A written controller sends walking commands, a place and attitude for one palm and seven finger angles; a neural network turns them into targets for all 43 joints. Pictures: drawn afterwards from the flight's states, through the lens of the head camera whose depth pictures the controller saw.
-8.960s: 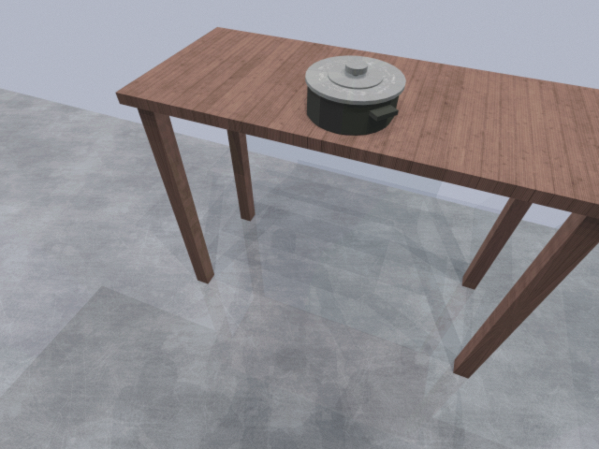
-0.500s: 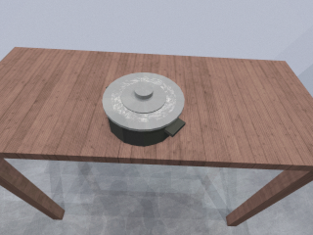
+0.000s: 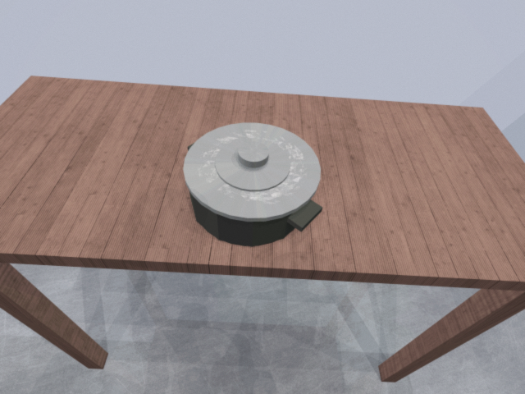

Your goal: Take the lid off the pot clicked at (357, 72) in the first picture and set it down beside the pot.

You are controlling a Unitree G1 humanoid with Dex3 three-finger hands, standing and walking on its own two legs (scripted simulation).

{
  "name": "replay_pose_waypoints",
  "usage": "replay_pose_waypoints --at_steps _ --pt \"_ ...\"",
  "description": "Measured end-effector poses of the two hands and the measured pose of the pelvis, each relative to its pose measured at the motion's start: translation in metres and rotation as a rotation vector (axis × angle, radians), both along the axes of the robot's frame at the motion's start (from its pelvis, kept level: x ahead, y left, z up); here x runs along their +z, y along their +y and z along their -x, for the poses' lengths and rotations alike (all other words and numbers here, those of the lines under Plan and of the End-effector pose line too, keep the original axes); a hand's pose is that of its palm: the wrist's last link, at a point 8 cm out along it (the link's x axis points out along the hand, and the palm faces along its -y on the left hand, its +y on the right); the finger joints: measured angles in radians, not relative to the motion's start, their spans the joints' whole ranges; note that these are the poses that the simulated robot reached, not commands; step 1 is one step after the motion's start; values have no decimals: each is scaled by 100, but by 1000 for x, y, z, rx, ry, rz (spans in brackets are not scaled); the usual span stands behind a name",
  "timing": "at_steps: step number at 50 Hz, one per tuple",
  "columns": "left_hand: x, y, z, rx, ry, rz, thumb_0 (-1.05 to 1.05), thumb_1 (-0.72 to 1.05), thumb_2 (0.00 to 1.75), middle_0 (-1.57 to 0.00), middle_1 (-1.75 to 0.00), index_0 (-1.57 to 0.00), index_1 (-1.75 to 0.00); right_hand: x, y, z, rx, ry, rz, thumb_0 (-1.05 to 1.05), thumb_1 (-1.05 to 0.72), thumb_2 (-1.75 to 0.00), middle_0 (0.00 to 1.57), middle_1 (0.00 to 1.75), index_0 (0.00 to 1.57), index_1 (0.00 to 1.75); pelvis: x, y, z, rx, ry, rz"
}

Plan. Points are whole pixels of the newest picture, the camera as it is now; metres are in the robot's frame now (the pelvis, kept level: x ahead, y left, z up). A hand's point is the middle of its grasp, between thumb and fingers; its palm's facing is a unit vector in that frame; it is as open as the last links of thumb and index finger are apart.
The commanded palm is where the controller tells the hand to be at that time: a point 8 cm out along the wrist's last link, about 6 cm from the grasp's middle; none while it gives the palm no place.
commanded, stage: look again from close up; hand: left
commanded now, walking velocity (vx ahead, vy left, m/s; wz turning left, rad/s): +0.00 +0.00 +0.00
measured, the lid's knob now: (253, 154) +0.42 +0.05 +0.16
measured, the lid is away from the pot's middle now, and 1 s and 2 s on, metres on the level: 0.00 0.00 0.00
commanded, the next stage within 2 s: shuffle to correct the standing spot in 0.62 s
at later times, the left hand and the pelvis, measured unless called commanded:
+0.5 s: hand out of the picture -0.01 +0.16 -0.19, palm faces +0.07 -0.99 -0.13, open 7.3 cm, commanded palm none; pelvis +0.00 +0.01 +0.00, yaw +0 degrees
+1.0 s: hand out of the picture -0.01 +0.16 -0.19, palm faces +0.06 -0.99 -0.15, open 7.4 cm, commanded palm none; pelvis +0.00 +0.01 +0.00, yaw +0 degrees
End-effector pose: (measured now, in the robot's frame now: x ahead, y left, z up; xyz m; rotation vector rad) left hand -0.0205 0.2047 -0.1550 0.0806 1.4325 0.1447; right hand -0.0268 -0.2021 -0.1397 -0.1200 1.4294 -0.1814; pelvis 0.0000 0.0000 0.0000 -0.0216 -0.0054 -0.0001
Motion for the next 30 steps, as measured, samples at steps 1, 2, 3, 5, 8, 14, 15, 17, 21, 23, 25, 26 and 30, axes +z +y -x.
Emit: replay_pose_waypoints --at_steps 1,2,3,5,8,14,15,17,21,23,25,26,30 --pt "0 1 0 0 0 0 1 91 90 -20 -30 -20 -30 0 1 0 0 0 0 0 -92 -90 20 30 20 30 0 1 0 0 0 0" --pt "0 1 0 0 1 0 1 91 90 -20 -30 -20 -30 0 2 0 -1 1 -1 0 -91 -90 20 30 20 30 0 1 0 0 0 0" --pt "0 2 0 1 1 1 1 91 90 -20 -30 -20 -30 0 3 1 -2 1 -1 0 -91 -90 20 30 20 30 0 2 0 0 0 0" --pt "-1 3 0 2 2 1 1 91 90 -20 -30 -20 -30 0 5 1 -2 2 -2 0 -91 -90 20 30 20 30 0 3 -1 0 0 0" --pt "-1 4 -1 3 3 2 1 91 90 -20 -30 -20 -30 0 7 1 -3 2 -2 0 -91 -90 20 30 20 30 0 5 -1 0 0 1" --pt "-2 7 0 7 6 5 1 91 90 -20 -30 -20 -30 0 11 1 -4 2 0 0 -91 -90 20 30 20 30 -1 9 -2 2 1 2" --pt "-2 7 0 8 6 5 1 91 90 -20 -30 -20 -30 0 12 0 -3 2 1 0 -91 -90 20 30 20 30 -1 9 -2 2 1 2" --pt "-2 8 0 10 7 6 1 91 90 -20 -30 -20 -30 0 13 0 -2 1 2 0 -91 -90 20 30 20 30 -1 10 -3 3 1 2" --pt "-3 9 0 15 8 7 1 91 90 -20 -30 -20 -30 0 15 -1 1 2 3 0 -91 -90 20 30 20 30 -1 12 -3 6 1 3" --pt "-3 10 0 17 9 8 1 91 90 -20 -30 -20 -30 0 15 -1 2 1 3 0 -91 -90 20 30 20 30 -1 13 -4 7 1 3" --pt "-3 10 1 19 9 9 1 91 90 -20 -30 -20 -30 0 16 -2 3 1 4 0 -91 -90 20 30 20 30 -1 14 -4 9 1 3" --pt "-3 10 1 20 10 9 1 91 90 -20 -30 -20 -30 0 16 -2 4 1 4 0 -91 -90 20 30 20 30 -1 14 -4 9 1 3" --pt "-3 10 1 24 11 11 1 91 90 -20 -30 -20 -30 0 18 -3 5 1 5 0 -91 -90 20 30 20 30 -1 15 -5 10 0 3"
